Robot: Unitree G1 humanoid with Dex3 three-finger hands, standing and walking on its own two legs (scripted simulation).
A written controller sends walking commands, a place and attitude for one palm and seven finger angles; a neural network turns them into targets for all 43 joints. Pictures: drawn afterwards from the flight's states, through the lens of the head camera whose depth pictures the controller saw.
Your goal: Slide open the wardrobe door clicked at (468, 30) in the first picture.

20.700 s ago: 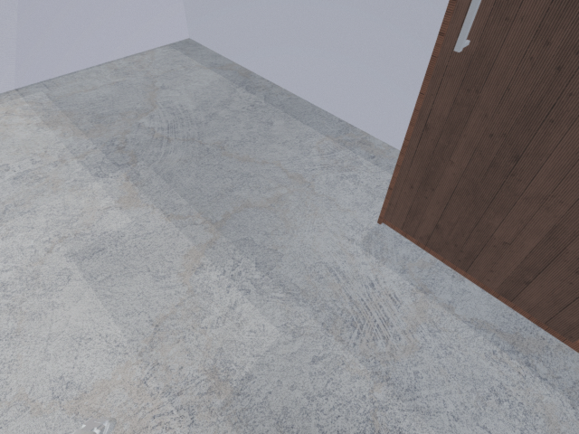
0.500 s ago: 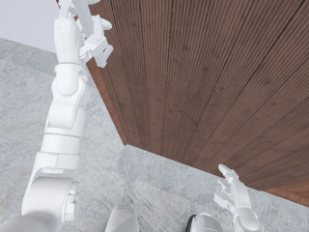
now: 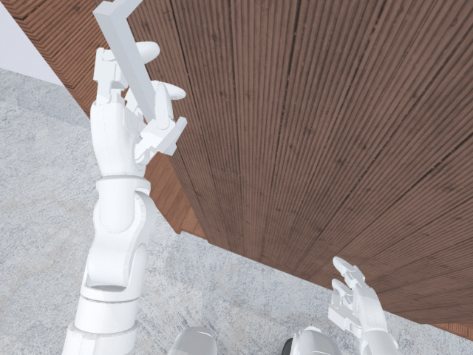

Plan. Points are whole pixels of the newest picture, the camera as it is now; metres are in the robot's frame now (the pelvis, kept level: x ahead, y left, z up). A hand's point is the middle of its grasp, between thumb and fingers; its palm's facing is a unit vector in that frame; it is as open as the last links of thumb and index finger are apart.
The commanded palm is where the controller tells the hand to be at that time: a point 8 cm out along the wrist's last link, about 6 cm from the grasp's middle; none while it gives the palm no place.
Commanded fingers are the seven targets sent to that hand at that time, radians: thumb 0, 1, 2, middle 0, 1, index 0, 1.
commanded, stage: step sideways, sliding the door along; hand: left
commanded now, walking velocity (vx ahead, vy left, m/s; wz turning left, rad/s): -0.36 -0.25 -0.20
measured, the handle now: (155, 86) +0.38 +0.20 +0.20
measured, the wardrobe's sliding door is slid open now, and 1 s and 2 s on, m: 0.14 0.44 0.45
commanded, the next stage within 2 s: stop walking and hold the door there in 1.56 s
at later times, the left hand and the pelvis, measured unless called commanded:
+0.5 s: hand (310, 166) +0.31 +0.00 +0.20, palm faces -0.13 -0.99 -0.08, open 6.0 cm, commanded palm +0.30 +0.02 +0.20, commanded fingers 0.00 0.90 0.90 -0.45 -1.40 -0.45 -1.40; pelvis -0.01 -0.06 +0.01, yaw -6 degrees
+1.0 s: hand (441, 204) +0.29 -0.12 +0.20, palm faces -0.08 -1.00 -0.02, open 5.9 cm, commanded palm +0.27 -0.11 +0.20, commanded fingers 0.00 0.90 0.90 -0.45 -1.40 -0.45 -1.40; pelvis -0.11 -0.18 +0.00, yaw -8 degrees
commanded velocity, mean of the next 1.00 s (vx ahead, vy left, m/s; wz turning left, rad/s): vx -0.20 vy -0.28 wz -0.10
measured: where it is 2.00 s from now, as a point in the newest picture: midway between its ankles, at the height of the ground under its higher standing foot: outside the picture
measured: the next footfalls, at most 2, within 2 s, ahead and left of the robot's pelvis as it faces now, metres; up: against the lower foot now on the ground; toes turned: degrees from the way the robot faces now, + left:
right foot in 0.02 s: +0.07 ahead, -0.13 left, +0.00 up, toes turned -5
right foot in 0.62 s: +0.04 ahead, -0.25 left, +0.00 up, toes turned -11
